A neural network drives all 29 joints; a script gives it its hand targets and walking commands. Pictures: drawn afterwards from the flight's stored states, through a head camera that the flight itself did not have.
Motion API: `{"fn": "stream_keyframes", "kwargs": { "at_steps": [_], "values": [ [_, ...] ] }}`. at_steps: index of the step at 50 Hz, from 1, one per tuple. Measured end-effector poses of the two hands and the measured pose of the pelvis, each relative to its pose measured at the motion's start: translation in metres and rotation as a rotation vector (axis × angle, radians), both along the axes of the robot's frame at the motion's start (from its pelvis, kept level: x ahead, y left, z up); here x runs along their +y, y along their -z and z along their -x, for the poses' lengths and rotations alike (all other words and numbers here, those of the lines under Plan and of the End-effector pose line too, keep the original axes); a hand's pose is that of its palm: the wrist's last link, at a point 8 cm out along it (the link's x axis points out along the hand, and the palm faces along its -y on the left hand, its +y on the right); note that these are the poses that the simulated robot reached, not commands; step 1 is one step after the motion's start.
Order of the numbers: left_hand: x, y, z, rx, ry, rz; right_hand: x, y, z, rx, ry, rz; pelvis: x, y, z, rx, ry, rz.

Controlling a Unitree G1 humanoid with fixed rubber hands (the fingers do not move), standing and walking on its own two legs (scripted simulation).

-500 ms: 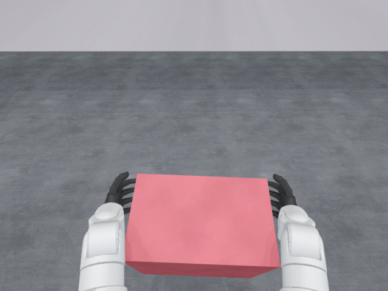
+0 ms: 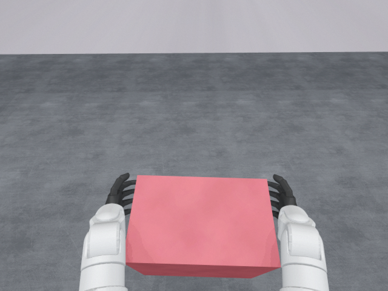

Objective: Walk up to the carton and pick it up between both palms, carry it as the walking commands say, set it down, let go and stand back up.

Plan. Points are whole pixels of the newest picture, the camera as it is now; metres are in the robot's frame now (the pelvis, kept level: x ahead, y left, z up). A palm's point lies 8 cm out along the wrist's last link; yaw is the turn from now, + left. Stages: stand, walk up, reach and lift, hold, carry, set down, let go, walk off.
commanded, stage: hold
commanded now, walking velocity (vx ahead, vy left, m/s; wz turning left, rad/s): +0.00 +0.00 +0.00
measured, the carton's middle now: (199, 231) +0.27 +0.00 -0.05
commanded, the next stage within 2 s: carry in 0.18 s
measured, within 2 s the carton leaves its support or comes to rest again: neither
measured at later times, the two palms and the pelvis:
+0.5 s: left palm (116, 224) +0.25 +0.16 +0.04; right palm (289, 204) +0.29 -0.19 +0.05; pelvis -0.01 -0.03 -0.03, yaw +7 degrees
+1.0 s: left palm (132, 250) +0.19 +0.12 +0.06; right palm (303, 194) +0.30 -0.22 +0.06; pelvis +0.00 -0.12 -0.03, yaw +20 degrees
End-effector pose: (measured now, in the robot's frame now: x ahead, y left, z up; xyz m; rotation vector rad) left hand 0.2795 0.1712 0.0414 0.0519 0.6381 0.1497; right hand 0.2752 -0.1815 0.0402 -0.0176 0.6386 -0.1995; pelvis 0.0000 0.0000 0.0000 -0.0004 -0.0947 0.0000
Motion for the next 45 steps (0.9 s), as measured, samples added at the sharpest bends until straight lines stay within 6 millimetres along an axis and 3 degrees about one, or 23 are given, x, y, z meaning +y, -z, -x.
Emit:
{"fn": "stream_keyframes", "kwargs": {
  "at_steps": [9,18,26,31,36,41,45],
  "values": [
    [0.0,0.002,0.001,0.002,-0.006,0.003,0.0,0.0,-0.001,-0.003,-0.001,-0.003,-0.001,0.001,-0.003,0.014,-0.004,0.0],
    [-0.002,0.002,0.005,-0.057,-0.073,0.052,-0.002,-0.004,-0.015,-0.066,-0.042,-0.011,-0.014,0.023,0.0,0.117,-0.053,0.011],
    [-0.008,0.001,0.04,-0.019,-0.182,0.102,-0.007,-0.007,-0.009,-0.022,-0.11,-0.03,-0.032,0.034,0.007,0.16,-0.136,0.034],
    [0.008,0.002,0.068,-0.012,-0.253,0.113,0.014,-0.012,-0.004,-0.009,-0.157,-0.045,-0.032,0.041,0.01,0.167,-0.192,0.037],
    [0.014,-0.002,0.091,0.037,-0.311,0.143,0.023,-0.019,0.003,0.043,-0.184,-0.037,-0.045,0.028,0.013,0.165,-0.22,0.048],
    [0.002,-0.019,0.095,0.009,-0.348,0.149,0.014,-0.037,-0.003,0.019,-0.219,-0.033,-0.065,0.018,0.012,0.18,-0.266,0.071],
    [-0.018,-0.028,0.092,-0.007,-0.363,0.126,-0.004,-0.04,-0.012,0.006,-0.238,-0.047,-0.088,0.017,0.008,0.196,-0.3,0.081]
  ]
}}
